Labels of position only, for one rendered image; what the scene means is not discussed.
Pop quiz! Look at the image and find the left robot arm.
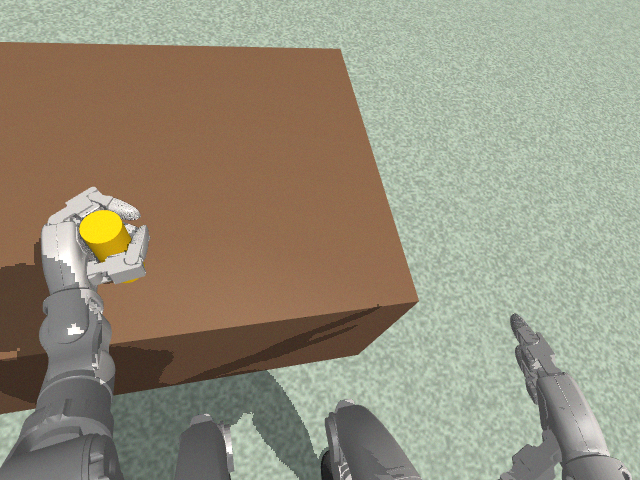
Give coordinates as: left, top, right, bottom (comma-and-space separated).
0, 288, 124, 480

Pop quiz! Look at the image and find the right robot arm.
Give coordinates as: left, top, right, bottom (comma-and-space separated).
562, 455, 632, 480

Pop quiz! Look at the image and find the left robot hand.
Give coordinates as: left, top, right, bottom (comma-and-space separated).
41, 187, 150, 295

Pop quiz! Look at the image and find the can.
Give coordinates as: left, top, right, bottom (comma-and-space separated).
79, 210, 145, 283

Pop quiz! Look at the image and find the right robot hand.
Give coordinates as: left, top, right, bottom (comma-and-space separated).
498, 313, 611, 480

